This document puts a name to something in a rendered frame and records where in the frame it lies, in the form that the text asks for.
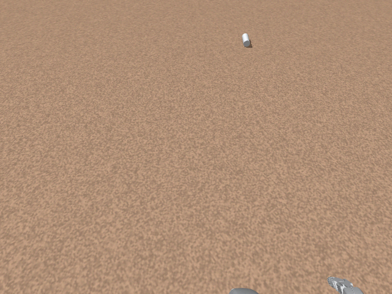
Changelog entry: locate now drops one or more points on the can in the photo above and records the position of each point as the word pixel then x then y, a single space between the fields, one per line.
pixel 246 41

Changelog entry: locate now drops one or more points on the right robot hand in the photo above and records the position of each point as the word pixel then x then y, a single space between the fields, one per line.
pixel 343 286

